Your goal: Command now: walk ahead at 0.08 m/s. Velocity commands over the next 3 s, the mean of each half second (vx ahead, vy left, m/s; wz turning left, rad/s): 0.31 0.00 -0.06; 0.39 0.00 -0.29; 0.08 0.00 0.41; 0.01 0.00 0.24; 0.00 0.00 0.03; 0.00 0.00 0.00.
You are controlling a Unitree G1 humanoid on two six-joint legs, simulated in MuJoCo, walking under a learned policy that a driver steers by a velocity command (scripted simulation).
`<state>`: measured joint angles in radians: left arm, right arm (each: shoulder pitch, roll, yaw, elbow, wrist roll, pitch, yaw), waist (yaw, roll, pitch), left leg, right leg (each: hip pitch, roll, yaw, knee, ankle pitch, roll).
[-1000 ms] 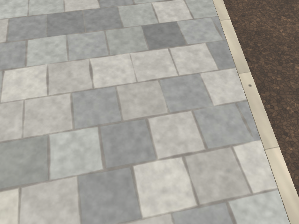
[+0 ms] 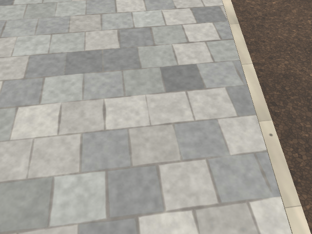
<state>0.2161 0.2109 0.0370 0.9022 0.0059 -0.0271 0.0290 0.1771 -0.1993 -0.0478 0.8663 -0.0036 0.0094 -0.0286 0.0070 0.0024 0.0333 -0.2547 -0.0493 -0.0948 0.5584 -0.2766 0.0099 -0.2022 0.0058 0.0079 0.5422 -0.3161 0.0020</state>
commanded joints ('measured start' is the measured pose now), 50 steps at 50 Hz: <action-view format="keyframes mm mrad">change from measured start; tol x32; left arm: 1 45 104 25 -7 -7 -6 5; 50 -65 151 35 -93 17 -70 -35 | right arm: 1 22 -104 -26 -11 7 -7 -6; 14 401 -246 -78 127 18 -114 39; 50 63 -112 -14 -39 15 -79 5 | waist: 1 0 -7 -30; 30 -76 58 113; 38 133 -136 -414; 50 -17 -53 -73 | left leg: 1 28 25 -25 -83 -78 45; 7 -255 32 88 164 -127 54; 11 157 13 126 -74 -32 84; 14 475 406 -628 -389 -160 302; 30 272 282 164 -461 420 131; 34 388 299 235 -100 1087 82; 36 38 227 257 441 772 28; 37 -391 -1 143 818 -239 -28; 50 -230 158 58 252 316 -23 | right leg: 1 -43 -22 31 -113 -110 -36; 6 2 -260 402 -322 -515 -217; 11 -185 -193 247 -265 -223 -156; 15 -663 -23 88 614 -205 -54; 23 -619 -103 36 413 223 -33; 35 10 83 -120 44 239 -184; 38 650 -330 849 -245 -119 -420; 44 -65 -187 169 -303 767 -280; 50 -49 -121 -50 -316 860 -180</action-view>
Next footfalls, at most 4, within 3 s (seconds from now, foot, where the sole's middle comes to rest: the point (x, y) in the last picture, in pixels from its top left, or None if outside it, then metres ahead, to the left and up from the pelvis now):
0.72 right None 0.42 -0.13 -0.77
1.22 left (159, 207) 0.63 0.02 -0.77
1.66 right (212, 212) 0.61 -0.21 -0.77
1.98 left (154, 228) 0.54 0.04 -0.77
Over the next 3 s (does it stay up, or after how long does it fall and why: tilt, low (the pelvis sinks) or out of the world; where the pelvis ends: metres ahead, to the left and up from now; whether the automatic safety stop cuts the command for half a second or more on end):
stays up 0.54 -0.09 0.00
